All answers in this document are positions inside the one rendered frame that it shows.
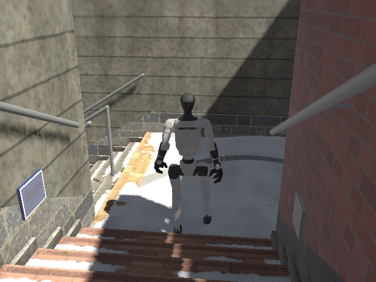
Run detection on stairs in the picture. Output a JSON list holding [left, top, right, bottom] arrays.
[[0, 227, 291, 282], [90, 142, 140, 216]]

